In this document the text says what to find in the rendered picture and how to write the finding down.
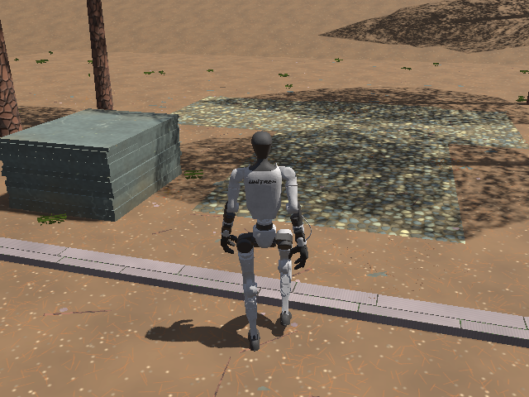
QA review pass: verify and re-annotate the left robot upper arm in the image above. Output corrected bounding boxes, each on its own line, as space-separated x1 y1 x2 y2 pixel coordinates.
226 167 245 213

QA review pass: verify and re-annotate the left robot forearm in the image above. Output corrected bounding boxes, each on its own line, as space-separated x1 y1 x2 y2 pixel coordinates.
221 201 236 237

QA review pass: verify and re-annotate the right robot forearm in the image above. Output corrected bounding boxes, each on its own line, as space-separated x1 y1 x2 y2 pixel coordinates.
290 201 307 246

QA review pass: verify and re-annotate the right robot upper arm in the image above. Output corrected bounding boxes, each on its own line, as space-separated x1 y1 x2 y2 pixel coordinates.
280 166 298 214

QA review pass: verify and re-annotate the left robot shin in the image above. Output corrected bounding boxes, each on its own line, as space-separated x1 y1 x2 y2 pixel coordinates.
243 284 257 339

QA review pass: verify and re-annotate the robot right hand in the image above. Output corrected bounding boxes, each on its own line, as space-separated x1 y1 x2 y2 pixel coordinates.
288 245 308 270

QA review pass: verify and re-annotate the left robot thigh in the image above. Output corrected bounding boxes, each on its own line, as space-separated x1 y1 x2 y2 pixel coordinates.
236 232 258 298

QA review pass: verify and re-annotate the robot left hand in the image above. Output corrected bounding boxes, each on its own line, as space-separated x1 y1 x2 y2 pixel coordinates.
221 235 237 254

